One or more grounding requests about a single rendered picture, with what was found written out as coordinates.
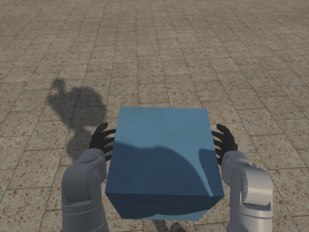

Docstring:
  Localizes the robot left forearm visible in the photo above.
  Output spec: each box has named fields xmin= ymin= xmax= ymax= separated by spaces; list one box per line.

xmin=61 ymin=148 xmax=107 ymax=232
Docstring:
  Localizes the robot left hand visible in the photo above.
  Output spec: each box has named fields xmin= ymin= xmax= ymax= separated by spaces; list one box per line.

xmin=89 ymin=123 xmax=116 ymax=161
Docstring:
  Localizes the carton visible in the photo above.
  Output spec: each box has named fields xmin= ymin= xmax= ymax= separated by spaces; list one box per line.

xmin=104 ymin=106 xmax=225 ymax=221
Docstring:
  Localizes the robot right forearm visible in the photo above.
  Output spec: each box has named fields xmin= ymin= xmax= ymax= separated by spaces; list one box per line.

xmin=221 ymin=150 xmax=273 ymax=232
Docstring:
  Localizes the robot right hand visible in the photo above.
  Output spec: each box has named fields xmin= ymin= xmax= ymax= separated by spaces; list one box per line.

xmin=211 ymin=124 xmax=238 ymax=166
